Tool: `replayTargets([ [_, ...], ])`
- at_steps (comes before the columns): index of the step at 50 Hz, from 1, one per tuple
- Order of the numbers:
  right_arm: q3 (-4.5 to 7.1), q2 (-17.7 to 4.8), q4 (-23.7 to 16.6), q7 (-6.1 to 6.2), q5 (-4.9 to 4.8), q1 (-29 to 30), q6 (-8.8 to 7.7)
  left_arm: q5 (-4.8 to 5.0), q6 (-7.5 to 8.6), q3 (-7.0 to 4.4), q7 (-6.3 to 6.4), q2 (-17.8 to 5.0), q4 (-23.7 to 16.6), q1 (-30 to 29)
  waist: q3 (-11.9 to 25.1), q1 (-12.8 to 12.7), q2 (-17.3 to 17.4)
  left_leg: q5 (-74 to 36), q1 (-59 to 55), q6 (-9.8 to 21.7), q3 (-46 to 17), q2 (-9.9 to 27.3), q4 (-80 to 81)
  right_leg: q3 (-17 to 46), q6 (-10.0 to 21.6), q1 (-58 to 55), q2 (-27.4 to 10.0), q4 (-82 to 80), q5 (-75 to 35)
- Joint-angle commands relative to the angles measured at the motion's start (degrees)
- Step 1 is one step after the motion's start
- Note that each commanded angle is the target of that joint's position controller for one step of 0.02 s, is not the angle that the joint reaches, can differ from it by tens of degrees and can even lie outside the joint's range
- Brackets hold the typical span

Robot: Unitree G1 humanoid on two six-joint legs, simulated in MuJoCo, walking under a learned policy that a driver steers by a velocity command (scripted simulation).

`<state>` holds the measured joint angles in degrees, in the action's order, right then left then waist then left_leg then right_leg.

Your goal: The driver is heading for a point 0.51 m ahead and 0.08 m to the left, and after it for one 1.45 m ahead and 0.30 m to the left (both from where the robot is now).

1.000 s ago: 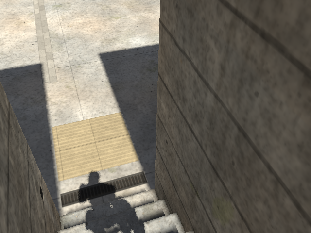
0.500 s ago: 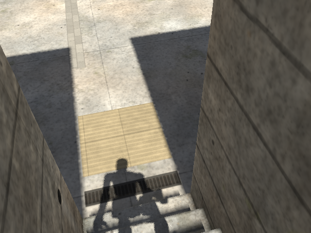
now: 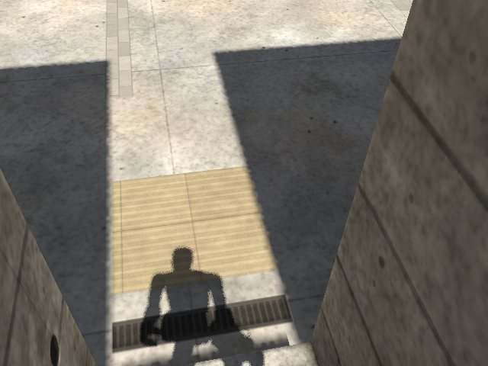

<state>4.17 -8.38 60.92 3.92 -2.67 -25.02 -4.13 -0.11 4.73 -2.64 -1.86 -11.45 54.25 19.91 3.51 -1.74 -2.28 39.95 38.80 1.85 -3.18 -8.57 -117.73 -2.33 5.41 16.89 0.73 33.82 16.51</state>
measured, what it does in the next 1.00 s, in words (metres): goes down: left foot 0.21 m lower, then right foot 0.21 m lower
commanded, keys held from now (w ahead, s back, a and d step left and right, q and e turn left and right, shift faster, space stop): w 0.18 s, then s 0.40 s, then w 0.38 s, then w+q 0.04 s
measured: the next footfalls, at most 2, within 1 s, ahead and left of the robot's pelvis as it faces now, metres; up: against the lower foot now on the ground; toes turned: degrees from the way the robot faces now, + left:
left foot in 0.26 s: +0.22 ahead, +0.17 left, -0.21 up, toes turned -1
right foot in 0.86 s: +0.51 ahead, -0.06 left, -0.41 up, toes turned +0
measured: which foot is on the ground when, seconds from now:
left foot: up 0.00-0.24, down 0.26-0.86, up 0.88-1.00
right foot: down 0.00-0.26, up 0.28-0.84, down 0.86-1.00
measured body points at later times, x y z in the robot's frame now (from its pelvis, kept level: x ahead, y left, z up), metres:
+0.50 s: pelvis +0.24 +0.10 -0.23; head +0.26 +0.11 +0.22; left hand +0.41 +0.31 -0.36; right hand +0.13 -0.11 -0.37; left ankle +0.18 +0.17 -0.93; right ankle +0.32 -0.10 -0.80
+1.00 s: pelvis +0.45 +0.02 -0.43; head +0.45 +0.00 +0.02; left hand +0.39 +0.25 -0.57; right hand +0.45 -0.22 -0.59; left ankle +0.37 +0.20 -0.92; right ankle +0.47 -0.05 -1.14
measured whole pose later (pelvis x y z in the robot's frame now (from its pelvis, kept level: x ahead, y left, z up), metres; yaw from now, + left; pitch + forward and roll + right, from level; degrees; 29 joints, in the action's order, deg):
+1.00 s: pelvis +0.45 +0.02 -0.43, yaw +0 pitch +1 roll +1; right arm 5.1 -10.1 55.0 4.1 -4.3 -21.5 0.4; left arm 0.7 -0.9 -1.9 -0.2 -9.2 59.6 25.5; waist 0.7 -0.8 1.7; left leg 32.8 39.6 2.6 -9.2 -1.8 -107.0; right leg -2.3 4.6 22.9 2.5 42.7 20.6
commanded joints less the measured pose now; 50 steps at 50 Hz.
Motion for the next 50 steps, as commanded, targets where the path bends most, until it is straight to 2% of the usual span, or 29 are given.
replayTargets([
  [1, 1.72, -4.4, -2.4, 0.74, -0.22, -5.9, 0.57, -1.82, -0.19, 0.98, -0.45, -0.8, 3.5, 7.5, -4.9, 6.0, 9.0, -19.4, 23.5, 4.8, -10.9, 6.9, 12.2, 14.1, 6.7, -6.8, -14.9, -1.2, -23.5],
  [2, 0.13, -2.0, -8.5, -0.23, 1.19, -1.9, 0.82, -2.44, -1.14, -0.77, 3.13, -7.8, 1.1, -2.2, -10.1, 11.4, -4.6, -29.7, 14.5, -0.8, -10.1, 12.2, 40.1, 18.0, 11.3, 12.4, -20.9, -5.3, -21.5],
  [4, 0.1, -3.7, -5.7, -1.65, 2.82, -0.6, 0.57, -4.31, 0.05, -0.52, 5.74, -9.1, 2.0, 0.0, -6.1, 10.6, 1.9, -49.9, -14.6, -3.8, -1.2, 9.6, 47.4, 13.4, 9.8, 31.0, -12.5, 1.5, -25.9],
  [5, 0.38, -4.3, -6.3, -2.43, 1.36, 0.4, 0.64, -1.99, 0.39, -0.84, 7.08, -9.0, 3.4, 3.3, -5.2, 9.3, 1.4, -60.9, -9.8, -4.8, -3.9, 10.5, 50.8, 14.8, 8.7, 26.3, -10.2, 6.2, -5.4],
  [6, 0.01, -5.8, -8.5, -3.17, 2.73, 4.9, 0.72, 1.91, 0.49, -0.26, 8.22, -5.6, 2.0, 2.0, -6.8, 9.0, 2.4, -73.7, -12.4, -4.1, -5.2, 12.0, 66.4, 8.9, 5.6, 27.9, -6.9, 8.7, 6.0],
  [8, -1.17, -3.8, -12.7, -3.79, 3.51, 14.8, 1.58, 3.14, -0.76, -0.67, 8.72, -7.5, 2.5, 4.9, -6.9, 3.9, 1.4, -68.7, -18.4, -3.0, -1.5, 10.3, 80.6, 7.8, 3.4, 23.5, -5.4, 12.3, 5.5],
  [11, 2.18, -11.2, -5.6, -4.34, 3.76, -4.6, 1.7, 1.43, -1.48, -0.44, 6.99, -5.1, 3.2, 0.2, -1.8, 11.5, -4.7, -63.1, -29.3, -0.8, 1.5, 10.6, 75.2, 8.2, 1.2, 18.1, -7.1, 34.9, -11.5],
  [12, 2.65, -11.3, -3.5, -4.78, 3.52, -13.1, 1.35, 1.59, -2.58, 0.62, 5.97, -1.3, 2.8, -2.5, -3.9, 16.3, 0.6, -61.8, -33.5, 0.2, 8.1, 9.0, 92.6, 4.4, -1.4, 14.9, -2.5, 47.1, -15.8],
  [13, 3.09, -10.8, -2.9, -4.93, 3.88, -20.2, 1.23, 2.37, -2.78, -0.61, 5.33, -4.2, 3.7, -2.6, -4.3, 21.0, 0.7, -65.0, -39.3, 6.3, 0.5, 15.8, 107.1, 6.3, -3.2, 13.7, 3.0, 67.4, -15.8],
  [14, 1.31, -11.6, 0.4, -5.57, 3.6, -23.5, 0.23, 0.61, -2.1, -0.21, 5.34, 1.7, 3.9, 0.3, -5.8, 17.2, 17.8, -102.9, -52.0, 7.7, -4.1, 21.8, 94.7, 7.7, -4.3, 32.6, 11.0, 87.5, 35.3],
  [15, -0.78, -10.4, -0.5, -6.36, 4.48, -15.7, -0.21, 2.57, -1.58, 0.41, 4.88, 4.9, 3.1, 18.0, -2.4, 1.9, 29.0, -127.5, -56.6, 12.6, -12.1, 26.1, 74.6, 15.4, -6.3, 43.0, 8.2, 89.1, 37.9],
  [17, -0.77, -9.6, 0.0, -6.37, 1.52, -16.4, 0.32, 3.45, -1.72, 0.62, 5.6, 1.2, 0.9, 7.1, 0.5, 6.4, 19.0, -114.4, -54.2, 14.4, -16.1, 28.1, 77.3, 13.5, -7.1, 51.6, 2.7, 85.4, 29.1],
  [18, -0.7, -10.9, -1.5, -5.81, 3.08, -10.5, 1.41, 4.85, -3.24, 0.98, 6.1, 1.5, -0.8, 3.8, 1.7, 2.9, 8.7, -101.2, -43.6, 14.6, -22.5, 29.1, 80.5, 14.8, -6.4, 44.8, 0.1, 81.1, 21.4],
  [19, 0.06, -14.6, -3.5, -4.57, 4.04, -3.0, 1.89, 4.98, -4.29, 0.98, 6.26, 0.9, -3.2, 0.4, -0.3, -0.5, 7.1, -109.7, -34.9, 17.0, -29.4, 33.8, 84.2, 15.3, -6.7, 41.0, -0.8, 78.7, 17.0],
  [20, -0.32, -12.4, -3.8, -2.38, 3.55, -3.9, 1.95, 4.13, -5.04, -0.4, 6.63, -2.4, -1.5, -0.6, -3.3, 0.9, 0.7, -95.1, -30.5, 14.1, -26.6, 31.2, 81.6, 21.3, -6.5, 42.3, 0.4, 71.2, 7.3],
  [24, -2.28, -9.1, -5.4, 1.76, 0.43, -0.3, 3.63, 0.08, -7.48, 1.26, 4.31, 2.3, -6.4, -8.2, -3.2, -2.3, 1.6, -90.6, -22.7, 2.0, -14.4, 20.8, 79.7, 12.7, -7.1, 30.6, -2.3, 42.4, -17.2],
  [27, -2.24, -9.3, -7.2, 1.32, 0.22, 3.4, 3.99, 0.63, -7.3, 1.14, 2.72, 2.6, -5.5, -6.4, -1.9, -4.1, 7.0, -87.6, -17.0, 2.5, -11.3, 19.7, 80.1, 8.2, -8.2, 17.2, -3.0, 41.3, -21.3],
  [28, -2.36, -6.5, -4.6, 2.7, -1.61, -3.6, 4.02, -0.25, -6.92, 1.1, 2.72, 1.9, -5.5, -10.1, -2.8, 0.7, 9.4, -75.7, -28.7, 3.7, -12.2, 19.7, 76.5, 12.4, -8.9, 29.0, -4.5, 40.3, -22.9],
  [32, -2.3, -1.2, 0.8, 3.47, -0.28, -21.6, 3.44, 1.21, -4.7, 1.12, 1.26, 0.5, -9.0, -19.3, -6.5, 7.5, 10.5, -53.9, -44.6, 5.2, -12.8, 17.6, 69.6, 14.0, -7.4, 47.0, -5.6, 24.0, -22.8],
  [34, -1.59, -3.1, -0.2, 2.96, -0.36, -18.4, 2.94, 0.74, -3.93, 0.75, 0.41, 0.2, -9.3, -19.7, -7.5, 6.7, 11.7, -43.4, -37.1, 5.8, -13.1, 16.7, 67.4, 10.1, -7.2, 41.5, -6.3, 18.3, -25.3],
  [38, 1.0, -9.3, -4.2, 1.86, 0.45, -7.9, 2.73, -0.69, -4.45, 1.17, 0.69, 2.8, -6.7, -16.5, -10.1, 7.0, 5.2, -25.0, -4.2, 6.5, -6.1, 11.3, 65.2, 1.6, -7.6, 7.7, -0.2, 3.5, -43.6],
  [40, 1.72, -9.9, -5.5, -0.52, 0.22, -1.4, 4.11, 2.26, -4.8, 0.3, 1.72, 1.0, -8.1, -11.9, -8.2, 3.0, 8.7, -23.9, -8.6, 8.2, -8.1, 12.7, 57.1, 0.9, -5.8, 2.7, -1.2, -6.0, -29.4],
  [42, 1.59, -5.6, -2.4, -1.18, -0.17, -1.6, 2.82, 1.88, -4.48, -2.53, 2.18, -5.2, -3.5, 4.7, -2.5, -4.8, 8.4, -31.3, -12.0, 6.2, -5.8, 9.2, 39.9, -1.8, -3.8, -11.8, -3.8, -13.6, -33.1],
  [44, 1.45, 1.0, -1.3, -1.61, 0.71, 1.5, 1.76, 0.03, -4.0, -1.52, 2.61, -5.6, 4.2, 26.5, -0.7, -13.4, -6.9, 18.4, 10.4, -0.9, -4.0, -4.1, -4.6, 5.2, -0.9, -33.4, -11.4, -1.0, -57.6],
  [45, 1.11, 1.4, -3.5, -1.85, -1.22, -11.2, 1.16, 0.2, -4.23, 0.16, 1.34, -5.1, 4.3, 22.9, 2.3, -3.4, -14.9, 17.3, 19.1, -0.7, -11.3, 0.1, -6.8, 15.5, 4.2, -37.6, -16.4, 9.6, -57.9],
  [46, 1.76, -2.8, -3.8, -1.56, -1.97, -14.3, 1.76, 1.91, -4.34, 0.79, 0.28, -2.7, 2.6, 18.2, 3.0, 0.0, -12.8, 8.4, 17.2, -0.5, -11.4, 3.3, 1.0, 22.2, 7.3, -27.7, -17.7, 3.3, -34.1],
  [47, 0.53, -0.9, -7.7, -0.86, -2.06, -8.8, 2.43, 2.82, -4.88, -1.16, 0.43, -9.1, 4.2, 14.4, 0.5, 2.7, -14.7, 2.9, 20.4, 0.5, -6.5, 8.0, 2.6, 31.7, 12.2, -20.1, -22.8, -6.1, -5.1],
  [48, 0.84, -3.3, -9.9, 0.4, -2.0, -2.6, 4.21, 1.71, -5.56, -1.01, 0.95, -7.8, 3.4, 9.0, -3.3, 3.1, -4.6, -2.3, 20.4, 0.8, -3.6, 10.2, 4.1, 38.7, 11.4, -10.3, -22.6, -15.3, 19.0],
  [50, 1.11, -4.7, -10.2, 1.17, -1.3, -1.1, 5.39, -0.06, -4.6, -0.8, 3.36, -6.3, 2.9, 6.4, -9.2, 3.3, -0.1, -23.1, 21.0, 0.9, -10.0, 12.0, 17.2, 37.2, 6.7, 1.4, -20.8, -11.7, 17.8],
])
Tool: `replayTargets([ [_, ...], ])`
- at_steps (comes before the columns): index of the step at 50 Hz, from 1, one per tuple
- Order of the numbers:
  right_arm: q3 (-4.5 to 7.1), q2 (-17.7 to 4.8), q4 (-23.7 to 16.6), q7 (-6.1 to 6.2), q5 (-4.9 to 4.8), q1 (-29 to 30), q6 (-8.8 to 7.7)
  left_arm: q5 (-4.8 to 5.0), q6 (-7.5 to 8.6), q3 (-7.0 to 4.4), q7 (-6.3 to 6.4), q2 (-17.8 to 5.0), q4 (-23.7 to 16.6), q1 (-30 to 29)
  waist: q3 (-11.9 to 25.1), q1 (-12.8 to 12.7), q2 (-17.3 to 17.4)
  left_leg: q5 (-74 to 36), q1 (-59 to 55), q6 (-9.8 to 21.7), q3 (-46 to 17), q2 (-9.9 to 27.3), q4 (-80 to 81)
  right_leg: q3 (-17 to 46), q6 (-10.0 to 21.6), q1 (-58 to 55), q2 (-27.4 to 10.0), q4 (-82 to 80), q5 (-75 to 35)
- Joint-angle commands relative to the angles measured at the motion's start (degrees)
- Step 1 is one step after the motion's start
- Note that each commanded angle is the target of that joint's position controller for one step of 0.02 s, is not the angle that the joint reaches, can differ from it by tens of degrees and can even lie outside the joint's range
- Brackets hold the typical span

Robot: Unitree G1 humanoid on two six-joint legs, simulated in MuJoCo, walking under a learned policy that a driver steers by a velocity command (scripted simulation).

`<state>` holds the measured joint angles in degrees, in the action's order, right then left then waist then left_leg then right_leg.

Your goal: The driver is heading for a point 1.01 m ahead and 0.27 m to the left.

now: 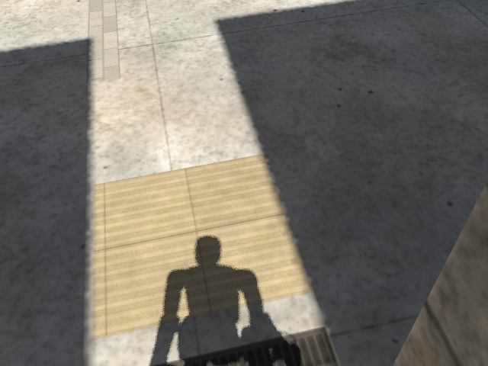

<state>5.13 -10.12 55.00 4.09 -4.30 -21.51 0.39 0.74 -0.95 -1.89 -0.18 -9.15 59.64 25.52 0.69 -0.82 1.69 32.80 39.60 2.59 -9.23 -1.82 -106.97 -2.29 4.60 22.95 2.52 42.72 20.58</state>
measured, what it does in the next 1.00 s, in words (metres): goes down, turning left: left foot 0.20 m lower, then right foot 0.20 m lower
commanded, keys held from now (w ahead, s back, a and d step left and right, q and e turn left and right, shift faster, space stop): w+q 0.88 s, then w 0.12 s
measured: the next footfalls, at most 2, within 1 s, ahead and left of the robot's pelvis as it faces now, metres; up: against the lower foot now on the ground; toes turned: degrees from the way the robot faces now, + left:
left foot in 0.46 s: +0.25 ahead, +0.16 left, -0.20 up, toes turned +11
right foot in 0.90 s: +0.64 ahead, +0.07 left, -0.41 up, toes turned +32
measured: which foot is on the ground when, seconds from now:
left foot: up 0.00-0.44, down 0.46-0.90, up 0.92-1.00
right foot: down 0.00-0.44, up 0.46-0.88, down 0.90-1.00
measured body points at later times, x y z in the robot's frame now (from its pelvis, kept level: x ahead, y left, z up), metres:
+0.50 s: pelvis +0.22 +0.07 -0.18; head +0.24 +0.07 +0.27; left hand +0.20 +0.34 -0.31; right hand +0.33 -0.17 -0.31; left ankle +0.21 +0.15 -0.91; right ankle +0.10 -0.07 -0.60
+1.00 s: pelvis +0.54 +0.13 -0.39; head +0.55 +0.13 +0.06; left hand +0.50 +0.39 -0.51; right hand +0.70 -0.07 -0.53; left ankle +0.34 +0.20 -0.83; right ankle +0.61 +0.05 -1.12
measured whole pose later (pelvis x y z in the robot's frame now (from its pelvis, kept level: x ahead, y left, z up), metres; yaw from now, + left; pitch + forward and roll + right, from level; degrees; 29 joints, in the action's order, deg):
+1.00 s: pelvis +0.54 +0.13 -0.39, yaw +30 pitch +4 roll +1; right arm 2.9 -11.3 50.4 1.7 -3.2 -21.3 -3.9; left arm -0.4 4.5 -3.9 -2.6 -11.3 47.8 13.7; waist 3.3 -1.9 -0.3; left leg 41.8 34.7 3.4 -9.2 -8.3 -113.5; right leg 1.9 1.3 20.4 1.3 29.9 15.2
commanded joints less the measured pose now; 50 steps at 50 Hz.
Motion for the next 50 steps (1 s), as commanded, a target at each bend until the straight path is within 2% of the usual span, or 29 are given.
replayTargets([
  [1, -0.02, -2.6, -4.9, 0.71, 2.07, -5.8, 1.54, -0.52, 1.74, 0.57, 3.16, -3.5, -3.1, -1.2, -8.2, 3.8, -3.4, -26.0, 16.8, -1.0, -4.2, 5.4, 16.0, 29.3, 5.1, 2.6, -18.9, -18.5, 10.9],
  [3, -1.06, 1.5, -6.7, 0.41, 4.54, -2.7, 1.59, -1.42, 2.95, 1.62, 5.68, -3.0, -2.6, -3.4, -7.5, 4.4, -8.1, -36.6, 7.9, -3.9, -1.8, 6.0, 32.5, 18.5, 3.9, 8.9, -15.4, -14.8, -7.7],
  [5, -0.26, -1.9, -7.1, -0.57, 3.61, -5.1, 1.81, -1.38, 3.53, -0.07, 5.69, -9.1, -2.7, -2.1, -3.6, 5.2, -7.5, -35.8, 4.2, -5.3, -0.1, 3.8, 25.3, 18.4, 4.0, 7.4, -16.6, -11.1, -21.6],
  [7, 0.09, -3.8, -10.1, -1.52, 3.27, -0.3, 1.87, 1.74, 4.13, -0.43, 6.6, -6.4, -1.0, 4.4, -3.4, 1.8, -6.7, -49.1, 14.2, -3.7, -6.1, 4.3, 36.1, 17.8, 1.6, -3.7, -15.8, -4.0, -8.9],
  [11, -0.75, -2.6, -12.4, -2.78, 3.94, 3.9, 0.87, 0.75, 4.72, -0.71, 6.73, -4.7, -2.2, 3.6, -7.5, 1.1, -5.2, -64.2, 7.3, -4.2, -2.7, 2.1, 49.8, 10.9, 1.9, 3.2, -14.3, 1.5, 2.2],
  [17, -1.26, -4.8, -12.6, -3.98, 5.08, 10.2, 0.89, 1.67, 4.44, -3.62, 5.41, -7.4, -5.1, 1.9, -8.8, -3.8, -9.1, -56.0, 1.3, -2.3, 5.0, 2.5, 52.8, 8.5, 3.6, 1.1, -18.5, 14.6, 1.0],
  [19, -1.98, -4.1, -15.1, -4.36, 2.82, 14.1, 1.39, 1.12, 3.46, -4.76, 4.63, -10.9, -6.1, -2.3, -10.9, -4.8, -15.1, -32.0, 3.9, -0.7, 8.7, 5.3, 70.0, 9.8, 3.6, -6.3, -20.7, 15.5, -4.5],
  [20, -0.63, -6.5, -11.1, -4.45, 2.8, 5.4, 1.43, 0.47, 3.51, -5.63, 4.45, -12.7, -5.4, -7.5, -6.6, 0.5, -14.7, -39.4, -13.4, -0.4, 13.5, 4.0, 63.1, 7.1, 2.9, 2.8, -21.8, 25.1, -12.5],
  [22, 1.98, -9.8, -2.8, -4.34, 2.73, -18.6, 0.54, 1.25, 5.31, -4.46, 3.31, -9.2, -6.7, -14.7, 3.0, 14.0, -3.8, -54.4, -42.5, 5.5, 16.4, 1.2, 87.3, -5.3, -2.0, 5.6, -14.2, 58.2, -30.0],
  [23, 1.79, -8.8, 1.1, -4.41, 2.78, -22.8, 0.2, -0.79, 5.5, -3.87, 4.26, -5.4, -6.4, -16.8, -4.7, 17.8, 13.0, -60.7, -50.1, 9.3, 9.2, 4.8, 90.4, -7.6, -4.1, 23.4, -6.4, 86.8, 19.2],
  [24, -0.49, -8.8, 1.0, -4.78, 4.86, -20.9, -1.43, -1.48, 7.11, -2.39, 3.64, 0.5, -11.0, -10.5, -3.5, 8.4, 24.8, -88.9, -57.9, 11.1, 0.2, 7.6, 66.4, -0.1, -5.7, 42.5, -5.2, 93.7, 32.1],
  [25, -0.31, -9.3, -1.7, -5.73, 2.98, -16.6, -1.76, -1.32, 7.8, -1.17, 2.67, 0.3, -13.1, -7.5, 8.0, 4.3, 16.7, -81.4, -61.9, 16.0, -7.9, 10.4, 64.5, 4.0, -6.6, 45.3, -6.7, 85.1, 28.0],
  [27, 1.44, -12.0, -3.8, -6.02, 1.43, -10.6, -1.3, 0.34, 7.17, -1.95, 3.16, -3.7, -15.1, -11.6, 9.2, 2.5, -4.9, -45.2, -50.5, 16.8, -18.4, 12.6, 68.9, 4.6, -5.6, 49.0, -10.2, 76.1, 19.4],
  [28, 1.76, -14.0, -1.8, -6.22, 2.83, -10.2, -1.74, 3.48, 6.57, -1.05, 3.29, -0.8, -17.2, -13.7, 8.4, 0.7, -1.5, -20.9, -43.9, 18.6, -31.8, 20.7, 74.6, 10.1, -4.9, 52.6, -11.4, 62.4, 6.8],
  [29, 0.23, -8.6, -4.0, -6.04, 3.8, -7.6, -2.62, 3.67, 5.4, -1.51, 3.32, -3.6, -17.0, -16.9, 2.5, 0.4, -4.8, -18.8, -36.8, 18.6, -36.9, 21.0, 77.2, 12.4, -4.8, 52.7, -12.2, 56.8, 2.0],
  [30, -1.85, -3.7, -7.7, -4.21, 3.83, 1.1, -3.84, 1.75, 4.31, -3.01, 3.6, -8.2, -17.8, -19.1, -3.2, -3.2, -8.6, -26.5, -21.1, 16.0, -29.9, 16.2, 76.4, 13.1, -7.5, 43.2, -11.6, 40.8, -10.2],
  [31, -1.37, -6.2, -9.4, -2.63, 2.49, 4.7, -4.3, -1.7, 4.26, -2.6, 3.84, -6.5, -19.7, -21.2, -3.3, -4.5, -7.4, -32.7, -11.0, 15.4, -24.3, 10.3, 77.0, 10.4, -9.1, 31.3, -10.4, 28.9, -13.5],
  [32, 0.05, -11.2, -9.0, -1.34, 3.79, 4.1, -5.12, -3.39, 4.76, -3.05, 3.52, -7.1, -17.6, -17.3, -1.4, -5.2, -3.9, -42.0, -6.5, 14.1, -20.5, 8.9, 74.2, 9.1, -9.1, 20.5, -8.4, 27.7, -24.6],
  [34, -0.68, -7.5, -6.9, 0.35, 3.37, -2.5, -6.66, -1.63, 7.36, -2.85, 0.81, -7.9, -18.8, -22.9, -0.4, -0.9, -1.4, -25.4, -15.2, 12.0, -15.4, 4.2, 65.3, 11.0, -6.8, 23.2, -7.1, 11.3, -48.8],
  [35, -0.86, -6.3, -6.8, 0.99, 2.56, -3.6, -6.41, -3.14, 7.98, -2.0, -0.16, -6.0, -20.3, -26.7, -1.1, 0.5, -5.5, -15.8, -9.8, 10.9, -11.5, 0.8, 64.5, 9.7, -6.2, 15.0, -5.2, -0.9, -59.0],
  [37, -0.68, -5.9, -6.5, 0.4, 1.12, -5.6, -4.47, -2.49, 7.12, -0.54, -1.5, -0.8, -24.2, -33.7, -2.1, 5.2, -1.7, -12.2, -9.2, 10.5, -11.8, -1.1, 65.4, 6.3, -6.0, 6.0, -1.7, -10.8, -52.7],
  [39, -1.09, -4.3, -6.3, -0.23, 1.53, -6.6, -3.68, -1.56, 6.54, -1.22, -2.08, -2.4, -27.0, -31.6, -3.2, 5.7, 6.4, -14.3, -13.8, 10.9, -13.6, -1.8, 60.0, 8.3, -5.2, 6.0, -2.0, -14.8, -47.0],
  [42, -1.05, -4.1, -7.0, 0.84, 1.33, -5.9, -2.79, 0.11, 6.7, -2.58, -1.5, -6.7, -26.3, -26.4, -5.2, 5.2, 6.9, -21.7, -27.5, 9.5, -18.0, -0.6, 51.5, 13.2, -3.5, 8.6, -7.7, -26.4, -46.6],
  [44, -0.71, -4.9, -6.6, 0.36, 2.15, -1.1, -2.89, 0.96, 6.31, -4.58, -1.06, -10.6, -19.2, -8.3, -1.5, -3.4, 7.2, -21.7, -24.4, 6.7, -14.9, -1.9, 33.1, 11.9, -0.9, -9.4, -12.9, -35.2, -55.0],
  [46, -1.91, 1.0, -5.8, -3.32, 2.97, 1.2, -4.63, -2.11, 5.11, -4.35, -2.94, -9.0, -9.5, 16.5, 8.3, -13.8, -7.2, 16.4, 5.7, 1.4, -1.7, -12.0, -6.4, 10.8, 3.5, -46.6, -17.0, -13.5, -67.6],
  [47, -3.0, 2.8, -7.1, -3.93, 0.74, -9.5, -5.39, -2.03, 5.5, -3.7, -3.57, -8.5, -7.3, 14.5, 9.2, -6.4, -24.5, 17.9, 26.6, 0.6, -4.8, -10.4, -18.8, 14.0, 5.5, -56.9, -17.1, 2.3, -67.4],
  [48, -3.29, 0.1, -7.9, -3.48, 0.5, -10.2, -6.26, -0.53, 4.49, -3.79, -2.71, -9.0, -8.3, 10.6, 11.2, -6.0, -31.2, 12.9, 32.6, -0.2, -2.2, -7.0, -21.2, 17.8, 6.7, -53.6, -17.9, -0.5, -59.3],
  [49, -2.5, -3.1, -9.3, -2.82, 0.95, -2.5, -6.33, -0.8, 4.52, -2.22, -2.86, -3.6, -9.2, 9.4, 8.8, -8.4, -17.6, 4.6, 34.3, 0.8, -0.7, -3.6, -9.8, 16.9, 7.8, -46.9, -17.2, -6.2, -47.0],
  [50, -3.27, -0.6, -13.2, -1.84, 0.43, 0.5, -5.9, -1.71, 4.98, -3.34, -1.96, -9.6, -7.6, 5.4, 10.1, -2.7, -13.3, -0.2, 31.4, 0.1, 0.5, -0.7, -8.7, 34.6, 14.8, -37.0, -25.0, -16.1, -18.4],
])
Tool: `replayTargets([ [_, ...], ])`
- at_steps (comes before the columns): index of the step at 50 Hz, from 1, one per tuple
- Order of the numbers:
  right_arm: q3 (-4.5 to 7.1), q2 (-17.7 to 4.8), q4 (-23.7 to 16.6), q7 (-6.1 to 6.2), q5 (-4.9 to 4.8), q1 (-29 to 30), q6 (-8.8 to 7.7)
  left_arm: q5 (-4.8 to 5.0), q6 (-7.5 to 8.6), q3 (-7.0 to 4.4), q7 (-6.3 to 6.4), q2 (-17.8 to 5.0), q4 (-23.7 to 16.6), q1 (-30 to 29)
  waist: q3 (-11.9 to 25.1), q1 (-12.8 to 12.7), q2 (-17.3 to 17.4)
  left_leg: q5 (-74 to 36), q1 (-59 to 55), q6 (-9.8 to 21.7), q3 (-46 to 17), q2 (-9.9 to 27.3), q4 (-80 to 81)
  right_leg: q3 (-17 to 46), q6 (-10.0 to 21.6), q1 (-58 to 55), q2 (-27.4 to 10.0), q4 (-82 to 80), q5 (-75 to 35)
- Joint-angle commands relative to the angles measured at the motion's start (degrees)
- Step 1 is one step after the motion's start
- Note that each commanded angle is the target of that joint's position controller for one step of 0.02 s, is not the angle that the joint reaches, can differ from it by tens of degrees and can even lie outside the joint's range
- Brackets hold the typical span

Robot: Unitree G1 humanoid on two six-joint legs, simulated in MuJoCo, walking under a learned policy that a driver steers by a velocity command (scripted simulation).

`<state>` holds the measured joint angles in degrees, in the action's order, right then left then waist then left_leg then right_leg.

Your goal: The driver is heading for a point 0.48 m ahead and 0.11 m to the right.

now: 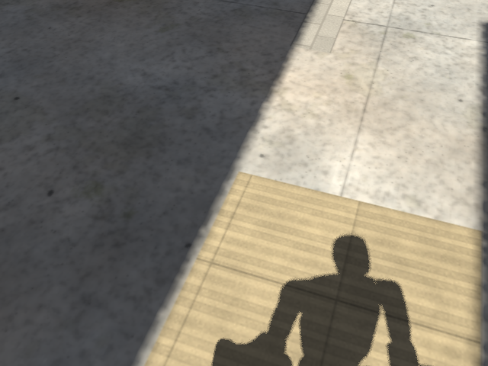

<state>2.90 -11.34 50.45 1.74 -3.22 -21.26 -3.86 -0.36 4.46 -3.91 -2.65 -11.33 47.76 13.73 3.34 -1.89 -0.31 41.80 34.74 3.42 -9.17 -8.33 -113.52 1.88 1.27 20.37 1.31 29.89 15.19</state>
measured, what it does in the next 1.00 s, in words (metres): walks ahead: left foot, then right foot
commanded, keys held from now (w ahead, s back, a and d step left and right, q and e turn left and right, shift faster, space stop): w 0.16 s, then w+e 0.30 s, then no key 0.54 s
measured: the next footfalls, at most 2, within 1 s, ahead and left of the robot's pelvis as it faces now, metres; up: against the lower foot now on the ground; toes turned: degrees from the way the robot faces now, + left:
left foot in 0.34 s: +0.36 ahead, +0.10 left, +0.00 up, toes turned -4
right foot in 0.76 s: +0.53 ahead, -0.18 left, +0.00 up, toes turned -7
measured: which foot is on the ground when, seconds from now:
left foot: up 0.00-0.32, down 0.34-0.78, up 0.80-1.00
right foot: down 0.00-0.34, up 0.36-0.74, down 0.76-1.00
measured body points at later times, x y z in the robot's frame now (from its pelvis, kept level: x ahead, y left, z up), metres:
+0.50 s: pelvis +0.28 +0.01 +0.01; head +0.30 +0.01 +0.46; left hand +0.31 +0.26 -0.14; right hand +0.43 -0.23 -0.10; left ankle +0.32 +0.10 -0.73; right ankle +0.21 -0.14 -0.64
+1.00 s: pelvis +0.41 -0.05 +0.00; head +0.44 -0.06 +0.45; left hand +0.60 +0.15 -0.12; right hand +0.44 -0.32 -0.14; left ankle +0.41 +0.09 -0.71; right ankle +0.49 -0.17 -0.73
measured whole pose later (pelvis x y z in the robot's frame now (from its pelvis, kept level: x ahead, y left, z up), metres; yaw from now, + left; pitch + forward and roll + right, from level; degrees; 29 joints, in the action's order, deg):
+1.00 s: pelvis +0.41 -0.05 +0.00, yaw -9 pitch +2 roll +0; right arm 2.2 -12.4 52.1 3.9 -0.5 -12.8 0.0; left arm -0.6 -0.3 -1.4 0.0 -10.5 47.5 6.1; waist -2.1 0.6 0.7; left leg 26.0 19.0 -2.5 -1.3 1.7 -41.7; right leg 1.6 1.8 22.4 2.2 25.4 4.5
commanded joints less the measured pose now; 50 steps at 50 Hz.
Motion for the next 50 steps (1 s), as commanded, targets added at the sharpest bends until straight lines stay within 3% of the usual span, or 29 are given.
replayTargets([
  [1, -0.24, -1.6, -10.5, 1.03, -1.08, 10.7, -0.97, -1.36, 0.86, -0.59, 1.64, -5.6, 3.9, 13.3, 0.3, -0.6, -3.2, -20.0, 37.8, 0.9, -4.2, 9.4, 9.7, 38.2, 17.8, -24.5, -27.7, -9.8, -7.3],
  [2, -0.22, -3.7, -11.9, 0.71, -1.16, 15.2, 0.09, -2.47, 1.98, 0.93, 1.97, -2.5, 3.9, 10.9, -2.2, 0.8, 0.4, -24.2, 33.4, 1.6, -7.3, 10.7, 14.5, 36.8, 16.3, -15.3, -27.8, -8.6, -13.6],
  [3, -0.03, -3.7, -12.3, 0.32, 0.32, 14.5, 1.05, -1.08, 2.06, 2.16, 2.84, -1.8, 3.3, 5.3, -6.4, 5.4, 2.7, -31.1, 22.9, -0.3, -4.0, 12.9, 31.1, 23.7, 12.6, -0.9, -19.7, -11.2, -19.8],
  [5, -0.14, -1.7, -14.2, -0.04, 3.61, 16.9, 0.41, 0.12, 1.71, 2.37, 3.98, -3.3, 3.9, 5.0, -4.4, 4.3, -4.6, -43.9, 7.5, -3.0, 3.6, 12.5, 52.4, 11.4, 9.5, 5.5, -11.0, -13.3, -34.6],
  [7, -0.96, 1.1, -16.1, -1.2, 2.63, 20.3, 0.35, 1.69, 1.53, 2.26, 4.54, -4.6, 6.3, 10.8, -2.1, 2.1, -8.6, -48.8, 0.6, -4.1, 6.5, 10.7, 61.7, 8.3, 7.5, 1.1, -10.0, -13.5, -42.5],
  [9, -1.35, 1.8, -17.6, -1.94, 2.17, 25.4, 1.26, 2.75, 1.31, 1.64, 4.93, -6.0, 7.9, 15.8, -3.3, -0.9, -5.1, -47.6, 0.7, -4.1, 7.7, 8.9, 70.5, 9.0, 6.4, -6.3, -10.9, -13.7, -42.3],
  [11, -1.16, 1.3, -19.3, -2.66, 2.02, 30.2, 1.24, 3.18, 0.25, 1.6, 4.87, -5.1, 8.8, 19.9, -5.5, -3.5, -5.6, -44.3, 5.6, -3.3, 8.4, 7.9, 74.7, 11.5, 6.6, -16.2, -12.3, -12.1, -40.6],
  [14, -1.15, 1.3, -20.9, -4.22, 1.47, 33.8, -0.24, 2.38, -1.24, 1.41, 4.73, -4.7, 8.9, 22.5, -6.6, -3.6, -5.4, -38.6, 0.4, -1.4, 9.4, 6.1, 81.0, 11.8, 7.9, -19.4, -12.8, -9.8, -38.3],
  [15, -0.54, 0.2, -20.5, -4.3, 1.92, 31.1, -0.89, 2.23, -1.39, 1.04, 4.7, -5.6, 8.2, 21.3, -5.1, -1.6, -5.8, -38.8, -7.6, -0.3, 10.3, 4.7, 83.5, 11.2, 7.6, -17.9, -12.2, -7.3, -44.8],
  [16, 0.66, -2.3, -18.4, -4.09, 2.6, 22.9, -1.56, 2.21, -0.92, 1.02, 4.15, -5.7, 6.8, 18.3, -1.0, 3.6, -6.1, -43.2, -21.8, 1.9, 8.5, 4.3, 85.5, 10.2, 5.8, -12.9, -9.4, 0.0, -49.8],
  [17, 2.37, -6.8, -14.8, -3.51, 3.48, 8.6, -1.68, 1.05, -0.23, 0.72, 3.52, -6.8, 4.8, 14.1, 8.2, 10.1, -4.6, -56.2, -43.5, 5.4, 2.6, 10.9, 80.8, 7.8, 4.2, -0.3, -6.2, 14.4, -43.3],
  [18, 3.31, -11.7, -12.9, -2.81, 3.99, -0.8, -0.64, 0.61, 1.2, 2.29, 2.44, -1.9, 4.7, 21.4, 22.4, 9.8, 7.9, -62.4, -65.6, 14.1, -16.0, 28.6, 80.3, 6.5, 2.2, 16.2, 0.2, 34.8, 1.9],
  [19, 3.21, -9.7, -11.2, -2.69, 2.94, -3.7, -0.05, 2.6, 1.87, 1.87, 1.73, -3.6, 5.7, 25.0, 26.4, 9.5, 13.8, -49.8, -64.6, 18.3, -30.5, 34.1, 87.9, 11.8, 1.6, 21.2, 0.9, 43.1, 20.0],
  [20, 2.41, -6.5, -10.8, -2.22, 2.44, 0.4, -0.01, 3.67, 0.93, 0.4, 2.1, -5.7, 5.3, 20.3, 14.9, 8.6, 9.0, -41.3, -55.1, 16.2, -24.9, 31.6, 91.2, 9.9, 0.6, 26.3, -1.7, 47.2, 16.2],
  [22, 0.92, -2.6, -11.8, -2.44, 2.64, 10.6, -0.69, 2.66, -0.84, 0.0, 4.58, -4.4, 2.0, 10.9, 1.2, 4.3, 3.4, -38.2, -34.3, 10.3, -12.3, 26.1, 97.7, 5.2, -0.2, 25.1, -5.4, 44.3, 6.3],
  [24, 0.57, -0.3, -11.3, -3.26, 3.95, 13.1, -1.86, 1.05, -2.07, -0.22, 4.77, -1.4, 2.1, 11.7, -1.4, 0.9, 3.8, -41.9, -23.7, 8.0, -5.3, 22.9, 101.5, 6.2, -0.3, 17.5, -6.8, 40.4, 0.9],
  [26, 0.73, -1.1, -8.7, -3.21, 4.72, 10.8, -2.76, 1.7, -1.96, -0.61, 4.76, -0.8, 1.4, 11.0, -2.3, -0.2, 4.2, -56.3, -22.2, 8.5, 0.4, 21.6, 101.5, 6.3, -0.6, 16.7, -5.2, 36.7, -2.1],
  [28, 0.85, -2.6, -6.3, -2.13, 4.91, 8.5, -2.82, 1.25, -1.57, -0.82, 4.65, -1.7, -0.3, 7.4, -2.7, -0.5, 4.8, -66.2, -23.0, 8.7, 4.4, 21.5, 100.6, 6.1, -1.4, 17.6, -4.6, 29.3, -6.5],
  [32, 0.81, -5.4, -3.3, -0.48, 3.22, 6.7, -2.02, 0.35, -1.07, 0.7, 3.09, -0.5, -3.0, -2.0, -3.0, 1.4, 5.9, -66.4, -18.5, 6.2, 11.0, 17.8, 98.9, 0.3, -1.7, 7.3, -3.4, 11.2, -21.3],
  [36, 1.26, -8.9, -0.8, -0.51, 1.92, 5.4, -2.02, 0.04, -1.79, 0.45, 1.56, -4.9, -3.9, -3.6, -1.9, 0.4, 6.3, -61.3, -22.4, 5.3, 7.9, 20.4, 94.8, 1.7, -0.3, 0.5, -2.5, 4.5, -18.2],
  [38, 1.34, -9.6, -0.5, -0.55, 1.43, 5.6, -2.05, -0.49, -1.71, -0.55, 1.42, -7.7, -2.2, -0.1, -0.3, -1.7, 3.3, -56.8, -23.8, 3.0, 7.2, 18.9, 88.1, 0.7, 1.6, -6.5, -1.2, -0.7, -21.6],
  [39, 1.1, -8.6, 0.1, -0.66, 2.42, 0.9, -2.27, -0.8, -1.47, -1.41, 1.82, -11.7, -2.0, 0.8, 1.3, -0.3, -2.5, -52.5, -21.6, 0.3, 9.3, 15.0, 81.2, 3.4, 3.2, -13.2, -4.5, -1.0, -45.3],
  [40, -0.33, -3.9, 1.2, -0.93, 3.45, -7.4, -2.6, -1.75, -1.91, -2.03, 2.3, -14.8, -1.8, 2.3, 8.3, 3.0, -11.1, -33.1, -12.0, -3.2, 11.4, 10.6, 70.6, 12.1, 10.2, -27.2, -14.4, 1.3, -62.2],
  [41, -1.35, -2.7, 2.3, -0.94, 3.14, -8.8, -1.8, -1.48, -2.65, -0.89, 2.28, -11.3, -2.0, 4.5, 16.1, 0.4, -14.5, -5.8, -10.6, -5.8, 9.7, 8.1, 57.7, 21.0, 17.0, -29.5, -22.3, -3.0, -61.1],
  [42, -0.63, -5.0, 2.1, -0.85, 2.15, -6.5, -0.27, -0.73, -2.96, 0.09, 1.67, -8.6, -2.1, 3.1, 16.7, 0.3, -10.2, -1.4, -10.3, -6.2, 5.5, 9.2, 53.2, 22.8, 16.8, -25.3, -21.3, -6.3, -46.4],
  [44, -0.39, -4.7, 0.6, 0.83, 2.16, -0.1, 2.68, 0.13, -3.17, 0.8, 1.62, -7.3, -3.8, -5.9, 6.9, 2.1, -4.4, -5.2, -8.9, -6.5, 5.8, 11.5, 56.0, 17.9, 12.2, -13.5, -17.2, -10.2, -26.0],
  [46, 0.09, -5.3, 0.1, 2.36, 2.86, 1.8, 4.27, -0.64, -3.87, 0.17, 2.28, -9.3, -4.2, -9.7, 2.3, 3.3, -6.6, -9.8, -13.5, -6.5, 7.7, 10.7, 64.7, 14.2, 10.4, -4.9, -13.4, -13.6, -16.0],
  [48, 0.13, -4.1, 1.1, 2.86, 2.87, 0.3, 4.44, -0.71, -4.27, 0.32, 2.93, -8.2, -3.8, -9.5, 3.1, 3.9, -7.2, -14.5, -18.6, -6.2, 8.5, 9.6, 70.3, 13.2, 10.3, -3.4, -12.2, -14.6, -10.6],
  [50, -0.15, -2.1, 2.9, 2.53, 2.64, -1.6, 4.21, 0.52, -4.55, 0.51, 3.63, -6.9, -3.4, -10.5, 3.2, 5.2, -7.0, -23.8, -24.1, -5.5, 9.5, 9.1, 79.1, 11.8, 8.6, -1.9, -10.7, -14.9, -2.6],
])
